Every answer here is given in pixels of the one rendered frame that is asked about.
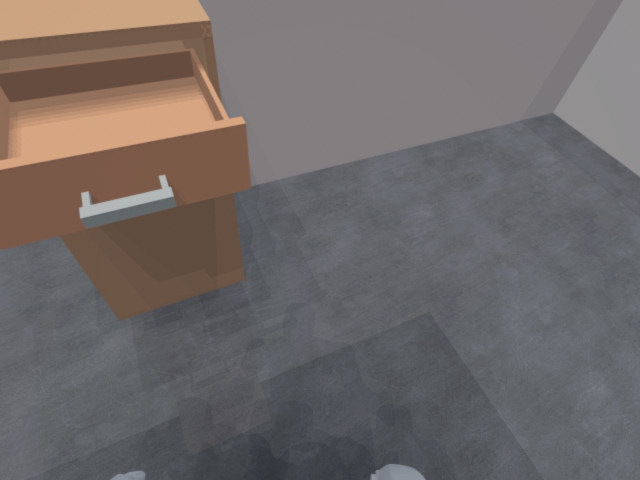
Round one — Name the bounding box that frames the handle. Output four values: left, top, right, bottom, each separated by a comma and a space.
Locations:
79, 175, 177, 229

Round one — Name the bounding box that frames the drawer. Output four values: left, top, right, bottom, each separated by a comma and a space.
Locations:
0, 48, 251, 250

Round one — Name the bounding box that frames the cabinet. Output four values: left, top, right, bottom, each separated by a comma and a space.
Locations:
0, 0, 245, 321

